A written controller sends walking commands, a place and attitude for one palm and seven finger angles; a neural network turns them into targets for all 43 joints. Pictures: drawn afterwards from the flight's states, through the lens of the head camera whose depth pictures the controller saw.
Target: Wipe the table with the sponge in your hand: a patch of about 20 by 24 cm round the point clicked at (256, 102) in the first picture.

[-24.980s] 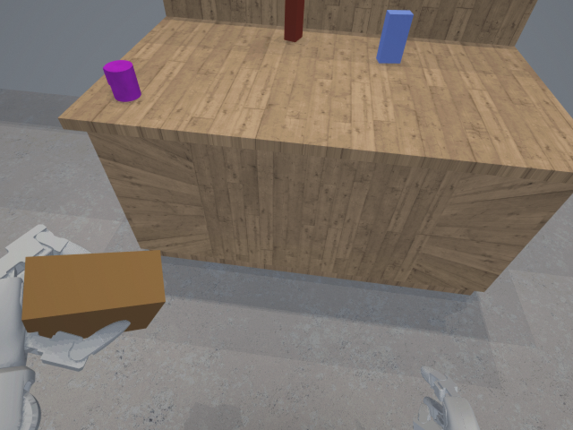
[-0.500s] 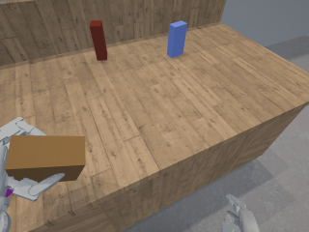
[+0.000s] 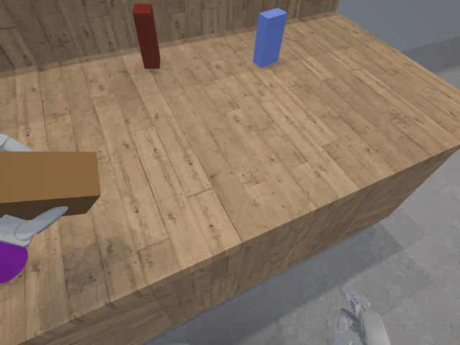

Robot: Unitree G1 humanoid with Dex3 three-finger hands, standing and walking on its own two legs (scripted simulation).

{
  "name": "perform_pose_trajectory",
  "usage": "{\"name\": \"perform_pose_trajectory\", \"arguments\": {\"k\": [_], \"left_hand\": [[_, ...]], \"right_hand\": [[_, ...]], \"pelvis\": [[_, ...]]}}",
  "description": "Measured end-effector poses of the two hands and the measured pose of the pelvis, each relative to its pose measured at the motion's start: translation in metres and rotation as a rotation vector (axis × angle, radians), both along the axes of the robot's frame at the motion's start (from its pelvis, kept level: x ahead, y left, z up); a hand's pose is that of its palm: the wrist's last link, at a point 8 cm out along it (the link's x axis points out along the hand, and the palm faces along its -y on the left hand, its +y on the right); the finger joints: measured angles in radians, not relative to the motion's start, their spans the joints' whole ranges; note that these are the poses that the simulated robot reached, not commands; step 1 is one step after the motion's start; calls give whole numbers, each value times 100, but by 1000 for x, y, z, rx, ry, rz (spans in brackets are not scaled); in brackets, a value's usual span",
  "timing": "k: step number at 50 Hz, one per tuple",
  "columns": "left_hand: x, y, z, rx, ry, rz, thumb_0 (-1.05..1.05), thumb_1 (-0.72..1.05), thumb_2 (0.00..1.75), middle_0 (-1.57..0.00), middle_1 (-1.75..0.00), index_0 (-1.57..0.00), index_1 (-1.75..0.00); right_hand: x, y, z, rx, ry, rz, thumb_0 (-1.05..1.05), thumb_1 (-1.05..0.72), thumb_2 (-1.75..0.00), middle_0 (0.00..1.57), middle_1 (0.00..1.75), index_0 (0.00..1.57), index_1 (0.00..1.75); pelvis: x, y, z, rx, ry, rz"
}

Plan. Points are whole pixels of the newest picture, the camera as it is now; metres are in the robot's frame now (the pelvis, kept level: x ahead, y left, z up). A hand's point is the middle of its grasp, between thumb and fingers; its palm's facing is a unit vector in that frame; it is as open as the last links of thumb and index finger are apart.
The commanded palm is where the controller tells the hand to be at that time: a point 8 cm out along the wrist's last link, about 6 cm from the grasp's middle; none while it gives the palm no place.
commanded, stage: come to a stop and stand still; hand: left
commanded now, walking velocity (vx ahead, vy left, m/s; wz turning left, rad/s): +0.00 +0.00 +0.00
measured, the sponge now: (57, 188) +0.26 +0.27 +0.16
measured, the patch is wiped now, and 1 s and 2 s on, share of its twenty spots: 0.00 0.00 0.00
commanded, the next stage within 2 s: look again from close up in 0.90 s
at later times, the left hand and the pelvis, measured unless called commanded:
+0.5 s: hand (15, 233) +0.19 +0.29 +0.16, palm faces +0.43 -0.85 -0.31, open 9.7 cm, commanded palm +0.14 +0.32 +0.18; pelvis -0.01 +0.03 +0.01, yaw +2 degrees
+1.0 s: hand (6, 231) +0.20 +0.30 +0.16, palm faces +0.38 -0.84 -0.38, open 9.7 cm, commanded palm +0.14 +0.33 +0.18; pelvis -0.01 +0.04 +0.01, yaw +2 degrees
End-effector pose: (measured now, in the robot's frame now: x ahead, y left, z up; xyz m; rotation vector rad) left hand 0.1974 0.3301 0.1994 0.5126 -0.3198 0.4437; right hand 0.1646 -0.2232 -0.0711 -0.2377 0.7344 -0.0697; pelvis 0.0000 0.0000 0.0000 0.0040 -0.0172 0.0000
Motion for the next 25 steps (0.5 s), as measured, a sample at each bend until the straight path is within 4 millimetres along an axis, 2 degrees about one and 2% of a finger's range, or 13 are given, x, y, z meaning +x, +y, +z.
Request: {"name": "perform_pose_trajectory", "arguments": {"k": [2, 4, 6, 8, 12, 18, 25], "left_hand": [[3, -13, -9, -34, 24, -41, -1, -47, 105, -79, -135, -79, -135], [2, -35, -19, -53, 84, -112, -1, -47, 105, -79, -136, -79, -135], [-4, -54, -27, -36, 133, -180, -1, -47, 105, -79, -136, -79, -135], [-14, -61, -31, 9, 153, -216, -1, -47, 105, -79, -136, -79, -135], [-29, -42, -25, 21, 114, -160, -1, -47, 105, -79, -135, -79, -135], [-43, -6, -12, -35, -3, -19, -1, -47, 105, -79, -135, -79, -135], [-45, -6, -29, -124, 39, -48, -1, -47, 105, -79, -135, -79, -135]], "right_hand": [[-4, -3, 0, 10, -26, -18, 1, -90, -89, 20, 30, 21, 30], [-9, -4, -3, 28, -33, -38, 1, -90, -89, 20, 30, 21, 30], [-13, -3, -7, 47, -29, -49, 1, -90, -89, 20, 30, 20, 30], [-16, -2, -14, 52, -19, -55, 1, -90, -89, 20, 30, 20, 30], [-22, 3, -15, 22, 24, -48, 2, -90, -89, 20, 30, 20, 30], [-16, 17, 2, -15, 0, -2, 2, -90, -89, 20, 30, 20, 30], [4, 42, 20, -1, -103, 45, 2, -90, -89, 20, 30, 21, 30]], "pelvis": [[-3, 6, -1, 5, -10, 0], [-3, 10, -1, 3, -16, 13], [-1, 10, -4, 4, -14, 24], [0, 5, -10, 0, -16, 25], [-1, 4, -9, -36, -18, 38], [-3, 16, 2, -21, -14, 37], [-12, 31, 7, -26, -19, 38]]}}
